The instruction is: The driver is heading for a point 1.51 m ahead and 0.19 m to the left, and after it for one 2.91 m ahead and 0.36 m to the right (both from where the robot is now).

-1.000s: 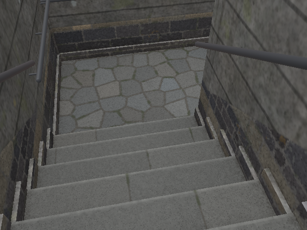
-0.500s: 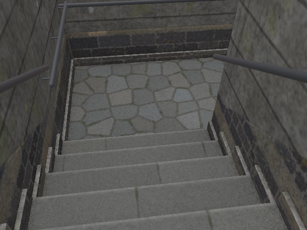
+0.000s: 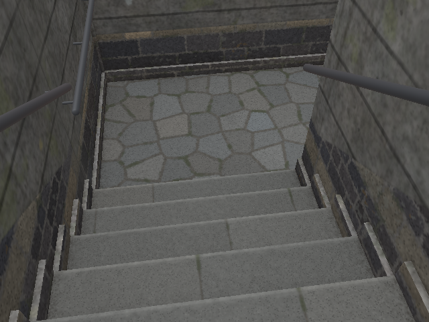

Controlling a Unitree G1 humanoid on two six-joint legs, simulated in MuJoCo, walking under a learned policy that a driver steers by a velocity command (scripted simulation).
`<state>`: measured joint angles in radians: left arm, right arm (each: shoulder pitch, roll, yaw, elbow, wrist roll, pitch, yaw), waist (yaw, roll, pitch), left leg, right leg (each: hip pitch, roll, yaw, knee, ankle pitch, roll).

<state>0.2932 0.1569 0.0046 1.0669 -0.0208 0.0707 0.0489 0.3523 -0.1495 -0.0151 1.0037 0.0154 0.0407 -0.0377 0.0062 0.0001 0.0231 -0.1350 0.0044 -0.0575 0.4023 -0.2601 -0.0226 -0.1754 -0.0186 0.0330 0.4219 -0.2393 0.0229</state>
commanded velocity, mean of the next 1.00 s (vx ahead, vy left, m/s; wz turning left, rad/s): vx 0.16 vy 0.00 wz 0.00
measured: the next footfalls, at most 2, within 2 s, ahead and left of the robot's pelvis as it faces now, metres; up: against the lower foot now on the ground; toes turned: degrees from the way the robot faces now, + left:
right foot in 1.16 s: +0.34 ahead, -0.12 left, -0.18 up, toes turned +0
left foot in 1.66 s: +0.61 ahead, +0.13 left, -0.36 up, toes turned +1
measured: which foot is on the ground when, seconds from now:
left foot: down 0.00-1.00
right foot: down 0.00-0.74, up 0.76-1.00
